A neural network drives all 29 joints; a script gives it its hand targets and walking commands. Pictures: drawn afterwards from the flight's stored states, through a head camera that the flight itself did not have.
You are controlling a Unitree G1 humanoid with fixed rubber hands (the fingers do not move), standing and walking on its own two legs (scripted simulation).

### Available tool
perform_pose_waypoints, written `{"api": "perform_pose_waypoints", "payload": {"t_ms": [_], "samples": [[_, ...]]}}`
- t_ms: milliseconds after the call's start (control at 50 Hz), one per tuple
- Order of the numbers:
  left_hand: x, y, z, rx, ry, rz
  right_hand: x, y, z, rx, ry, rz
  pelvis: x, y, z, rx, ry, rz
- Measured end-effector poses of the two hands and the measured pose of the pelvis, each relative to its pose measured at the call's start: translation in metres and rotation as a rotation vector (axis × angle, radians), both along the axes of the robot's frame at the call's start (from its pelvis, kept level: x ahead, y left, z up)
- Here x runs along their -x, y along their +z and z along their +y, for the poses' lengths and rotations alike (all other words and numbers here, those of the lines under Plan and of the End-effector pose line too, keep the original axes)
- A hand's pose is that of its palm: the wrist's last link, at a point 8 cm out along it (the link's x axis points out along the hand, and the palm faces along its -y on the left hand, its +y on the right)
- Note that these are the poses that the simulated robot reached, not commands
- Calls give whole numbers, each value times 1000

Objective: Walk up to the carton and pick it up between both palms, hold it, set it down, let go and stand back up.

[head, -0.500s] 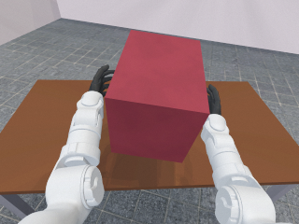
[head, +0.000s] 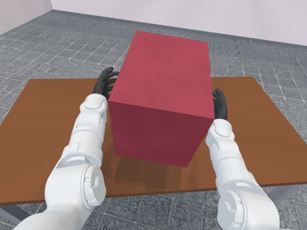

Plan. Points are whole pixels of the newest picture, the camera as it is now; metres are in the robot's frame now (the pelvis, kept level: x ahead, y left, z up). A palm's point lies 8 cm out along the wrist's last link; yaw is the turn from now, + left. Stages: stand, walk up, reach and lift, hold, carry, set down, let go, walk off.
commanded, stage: set down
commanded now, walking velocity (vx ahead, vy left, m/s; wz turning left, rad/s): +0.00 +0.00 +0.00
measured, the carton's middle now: (161, 98) +0.48 -0.07 +0.09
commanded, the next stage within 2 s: none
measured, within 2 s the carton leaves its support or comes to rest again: neither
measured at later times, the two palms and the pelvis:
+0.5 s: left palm (106, 95) +0.46 +0.10 +0.14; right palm (218, 121) +0.36 -0.20 +0.10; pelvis +0.00 +0.00 +0.00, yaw -1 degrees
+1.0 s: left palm (106, 98) +0.48 +0.10 +0.11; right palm (211, 125) +0.37 -0.20 +0.07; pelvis +0.00 +0.01 +0.00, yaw -1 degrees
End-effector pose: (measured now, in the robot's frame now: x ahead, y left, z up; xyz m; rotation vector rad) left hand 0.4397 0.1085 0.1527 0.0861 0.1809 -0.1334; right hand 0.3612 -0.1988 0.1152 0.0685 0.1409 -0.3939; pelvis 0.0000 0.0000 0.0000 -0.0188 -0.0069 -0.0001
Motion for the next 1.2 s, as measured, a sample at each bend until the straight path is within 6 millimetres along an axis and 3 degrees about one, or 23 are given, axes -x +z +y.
{"api": "perform_pose_waypoints", "payload": {"t_ms": [440, 1200], "samples": [[-19, -14, -10, 6, -49, 34, -2, -14, -6, -21, -55, 14, -3, 0, 1, -3, -9, 64], [-49, -57, -8, 9, -85, 116, -17, -55, 2, -26, -99, 87, -6, -4, 8, -4, -25, 226]]}}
